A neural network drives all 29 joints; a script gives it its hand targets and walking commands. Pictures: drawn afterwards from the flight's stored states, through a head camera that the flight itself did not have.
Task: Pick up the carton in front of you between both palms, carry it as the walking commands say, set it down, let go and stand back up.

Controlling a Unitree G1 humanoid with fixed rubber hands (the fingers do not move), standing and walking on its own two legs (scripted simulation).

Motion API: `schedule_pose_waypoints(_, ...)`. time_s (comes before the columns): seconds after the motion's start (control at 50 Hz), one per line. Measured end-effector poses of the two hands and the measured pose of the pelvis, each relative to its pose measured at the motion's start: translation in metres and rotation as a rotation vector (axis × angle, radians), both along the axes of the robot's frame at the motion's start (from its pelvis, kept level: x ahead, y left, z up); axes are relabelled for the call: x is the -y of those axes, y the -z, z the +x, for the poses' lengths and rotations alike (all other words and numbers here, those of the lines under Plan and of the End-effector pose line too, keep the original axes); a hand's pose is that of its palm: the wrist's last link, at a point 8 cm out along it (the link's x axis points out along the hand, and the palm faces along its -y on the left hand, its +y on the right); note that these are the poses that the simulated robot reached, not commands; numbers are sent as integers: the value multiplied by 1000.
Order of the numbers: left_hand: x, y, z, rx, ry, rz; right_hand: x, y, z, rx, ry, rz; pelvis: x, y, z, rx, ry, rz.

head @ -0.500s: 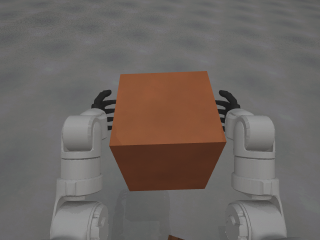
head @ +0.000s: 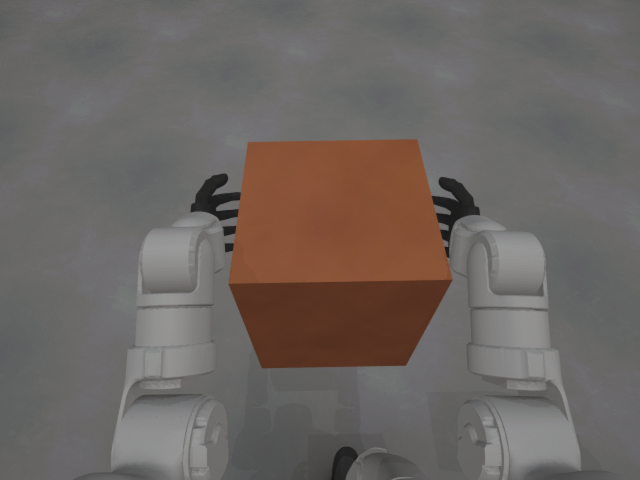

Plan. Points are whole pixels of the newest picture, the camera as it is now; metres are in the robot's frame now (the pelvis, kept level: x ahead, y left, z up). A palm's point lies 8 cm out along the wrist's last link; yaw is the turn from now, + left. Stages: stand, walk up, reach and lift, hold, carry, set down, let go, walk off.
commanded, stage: carry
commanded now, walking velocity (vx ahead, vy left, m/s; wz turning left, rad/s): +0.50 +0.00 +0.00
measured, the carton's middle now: (333, 262) +0.37 -0.01 +0.03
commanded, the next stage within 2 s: none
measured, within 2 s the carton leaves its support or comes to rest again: neither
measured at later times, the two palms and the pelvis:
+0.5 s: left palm (209, 70) +0.69 +0.18 +0.13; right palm (394, 71) +0.67 -0.12 +0.13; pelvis +0.33 +0.04 +0.01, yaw -2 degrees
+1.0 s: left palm (248, 13) +0.93 +0.14 +0.12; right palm (395, 18) +0.92 -0.15 +0.11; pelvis +0.66 +0.00 +0.01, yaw -1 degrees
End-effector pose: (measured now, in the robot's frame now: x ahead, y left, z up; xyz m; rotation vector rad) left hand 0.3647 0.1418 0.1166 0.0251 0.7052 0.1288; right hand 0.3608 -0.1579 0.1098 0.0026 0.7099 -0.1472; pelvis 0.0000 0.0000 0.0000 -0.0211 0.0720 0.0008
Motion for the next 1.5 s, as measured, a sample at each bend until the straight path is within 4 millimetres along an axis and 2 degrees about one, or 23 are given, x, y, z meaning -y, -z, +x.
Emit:
schedule_pose_waypoints(0.06,-6,7,29,-43,-29,-1,-6,5,39,-43,-29,0,5,-8,35,-3,1,7)
schedule_pose_waypoints(0.12,-13,7,55,-75,-53,-10,-13,2,73,-74,-51,-6,9,-20,69,-9,-4,24)
schedule_pose_waypoints(0.22,-19,-18,114,-21,-71,-10,-19,-20,135,-21,-57,10,5,-32,127,-19,-1,45)
schedule_pose_waypoints(0.3,-22,-39,172,28,-59,-9,-22,-37,187,27,-39,20,-5,-34,180,-26,8,47)
schedule_pose_waypoints(0.36,-26,-44,218,30,-37,-7,-26,-41,226,30,-22,15,-16,-32,226,-25,13,41)
schedule_pose_waypoints(0.46,-38,-28,296,16,10,-13,-38,-33,293,16,10,-15,-38,-12,308,-2,30,27)
schedule_pose_waypoints(0.5,-42,-16,321,-13,26,-27,-42,-25,313,-13,22,-36,-43,-11,333,-1,41,39)
schedule_pose_waypoints(0.58,-44,3,353,-108,38,-48,-45,-7,336,-107,61,-27,-52,-26,376,-5,56,15)
schedule_pose_waypoints(0.66,-43,7,381,-114,24,-86,-44,-4,359,-108,116,7,-55,-39,420,-15,57,-6)
schedule_pose_waypoints(0.74,-41,1,409,-47,-14,-132,-42,-14,390,-37,148,39,-52,-45,469,-20,51,-15)
schedule_pose_waypoints(0.84,-33,-12,459,30,-5,-92,-33,-25,448,34,96,21,-39,-40,539,-11,48,-8)
schedule_pose_waypoints(0.9,-23,-13,497,51,-8,-75,-23,-21,488,53,80,26,-27,-31,585,-3,42,1)
schedule_pose_waypoints(0.98,-6,-4,551,57,-15,-42,-6,-4,545,58,63,46,-8,-12,646,18,19,-5)
schedule_pose_waypoints(1.08,1,4,593,-48,-46,-26,1,6,597,-49,35,58,6,-26,696,16,-4,15)
schedule_pose_waypoints(1.2,1,-10,652,-33,-64,-28,1,-8,661,-34,10,50,11,-42,760,9,2,37)
schedule_pose_waypoints(1.3,-1,-23,718,23,-47,-33,-1,-22,723,23,25,48,4,-43,823,7,9,39)
schedule_pose_waypoints(1.36,-7,-24,763,42,-34,-39,-7,-24,764,42,37,43,-4,-38,867,8,11,34)
schedule_pose_waypoints(1.42,-17,-14,811,44,-24,-51,-17,-18,809,45,48,33,-16,-27,915,12,19,24)
schedule_pose_waypoints(1.5,-32,12,878,16,-15,-83,-33,0,871,19,57,1,-32,-11,975,17,39,45)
